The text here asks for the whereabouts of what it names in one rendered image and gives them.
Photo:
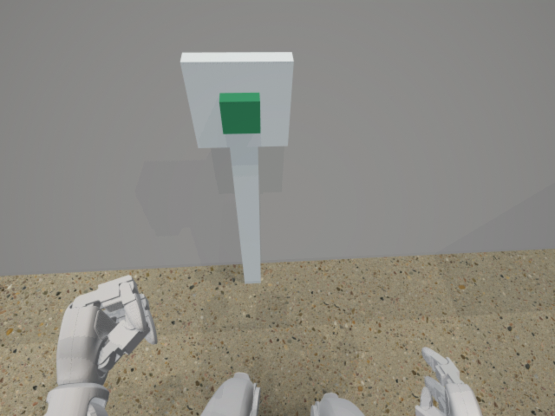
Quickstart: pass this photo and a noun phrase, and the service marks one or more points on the robot left hand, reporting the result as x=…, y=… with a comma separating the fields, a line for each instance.
x=81, y=355

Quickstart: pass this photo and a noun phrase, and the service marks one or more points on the robot right hand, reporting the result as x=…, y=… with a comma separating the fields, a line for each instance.
x=453, y=396

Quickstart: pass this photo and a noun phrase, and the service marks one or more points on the button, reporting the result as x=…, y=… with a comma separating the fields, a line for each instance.
x=240, y=112

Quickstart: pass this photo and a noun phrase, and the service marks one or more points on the right robot thigh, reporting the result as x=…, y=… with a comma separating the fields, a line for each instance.
x=335, y=407

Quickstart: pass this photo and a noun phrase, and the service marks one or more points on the robot left shin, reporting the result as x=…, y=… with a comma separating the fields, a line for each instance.
x=241, y=375

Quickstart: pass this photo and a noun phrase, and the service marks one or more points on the panel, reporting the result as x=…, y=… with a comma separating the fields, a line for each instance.
x=267, y=73

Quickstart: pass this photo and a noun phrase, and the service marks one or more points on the left robot forearm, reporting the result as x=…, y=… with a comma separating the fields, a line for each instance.
x=77, y=399

